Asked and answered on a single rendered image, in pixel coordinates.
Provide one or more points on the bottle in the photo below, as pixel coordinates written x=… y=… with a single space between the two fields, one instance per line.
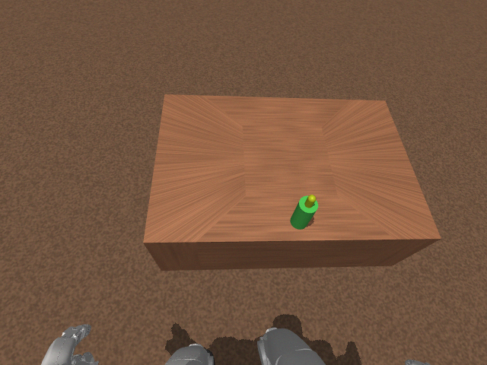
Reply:
x=306 y=208

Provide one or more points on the left robot hand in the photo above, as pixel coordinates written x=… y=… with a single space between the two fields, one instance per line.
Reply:
x=61 y=351

